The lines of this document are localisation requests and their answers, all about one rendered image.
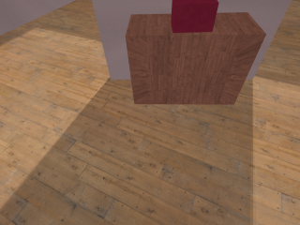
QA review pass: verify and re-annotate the pedestal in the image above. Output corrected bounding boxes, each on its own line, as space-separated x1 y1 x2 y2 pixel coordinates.
125 12 266 105

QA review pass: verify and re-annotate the carton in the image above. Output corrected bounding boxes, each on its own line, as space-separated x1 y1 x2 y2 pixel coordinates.
171 0 219 33

